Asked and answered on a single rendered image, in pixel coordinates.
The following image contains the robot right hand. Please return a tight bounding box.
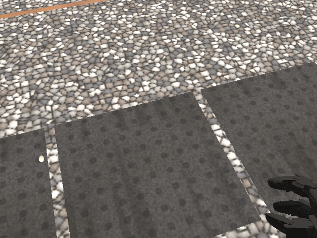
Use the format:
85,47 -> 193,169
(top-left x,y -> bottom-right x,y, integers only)
265,174 -> 317,238

